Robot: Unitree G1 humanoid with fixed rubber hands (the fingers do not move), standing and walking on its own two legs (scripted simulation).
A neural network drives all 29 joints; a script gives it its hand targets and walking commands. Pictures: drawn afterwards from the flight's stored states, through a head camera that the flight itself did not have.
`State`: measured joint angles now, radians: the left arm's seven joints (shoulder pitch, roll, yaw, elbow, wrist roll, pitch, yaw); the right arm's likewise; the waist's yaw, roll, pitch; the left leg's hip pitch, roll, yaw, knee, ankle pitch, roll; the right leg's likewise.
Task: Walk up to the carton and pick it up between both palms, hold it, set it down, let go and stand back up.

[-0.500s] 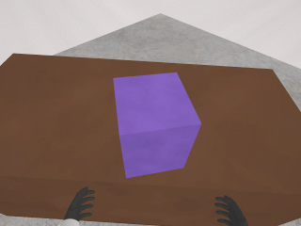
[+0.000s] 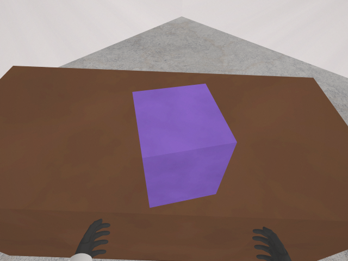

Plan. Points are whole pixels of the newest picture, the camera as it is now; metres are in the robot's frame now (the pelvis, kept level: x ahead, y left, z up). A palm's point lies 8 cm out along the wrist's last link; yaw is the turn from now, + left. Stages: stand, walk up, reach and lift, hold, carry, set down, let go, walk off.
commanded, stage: let go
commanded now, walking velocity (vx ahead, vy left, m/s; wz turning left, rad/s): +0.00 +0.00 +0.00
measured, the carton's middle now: (177, 146) +0.41 +0.02 +0.00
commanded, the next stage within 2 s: stand in 0.32 s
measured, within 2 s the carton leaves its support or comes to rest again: neither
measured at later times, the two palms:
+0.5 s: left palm out of the picture +0.11 +0.24 -0.10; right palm out of the picture +0.12 -0.26 -0.10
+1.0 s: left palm out of the picture +0.00 +0.27 -0.12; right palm out of the picture +0.03 -0.28 -0.12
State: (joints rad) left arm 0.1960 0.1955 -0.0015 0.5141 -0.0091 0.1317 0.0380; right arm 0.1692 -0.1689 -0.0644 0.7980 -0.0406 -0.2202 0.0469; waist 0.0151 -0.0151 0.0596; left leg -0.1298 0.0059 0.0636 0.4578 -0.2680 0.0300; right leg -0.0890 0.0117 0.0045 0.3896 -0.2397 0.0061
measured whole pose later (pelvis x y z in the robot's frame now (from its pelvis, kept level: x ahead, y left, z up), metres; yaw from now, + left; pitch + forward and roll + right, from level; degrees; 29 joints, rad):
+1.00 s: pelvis -0.03 -0.01 +0.00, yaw +3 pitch -6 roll -1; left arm 0.29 0.29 0.01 0.95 0.01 -0.03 0.01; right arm 0.27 -0.30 -0.01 0.97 0.00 -0.03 0.00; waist 0.00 0.00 0.04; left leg -0.12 -0.02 0.02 0.42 -0.20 0.03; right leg -0.08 -0.01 -0.05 0.39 -0.21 0.00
